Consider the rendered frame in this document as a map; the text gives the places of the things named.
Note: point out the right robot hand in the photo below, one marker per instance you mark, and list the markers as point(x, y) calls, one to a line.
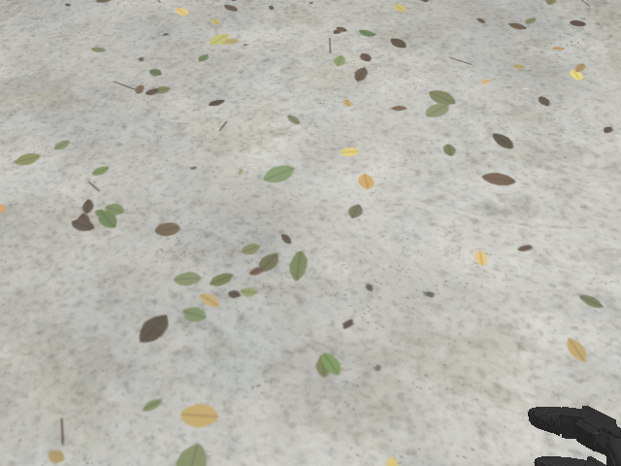
point(591, 428)

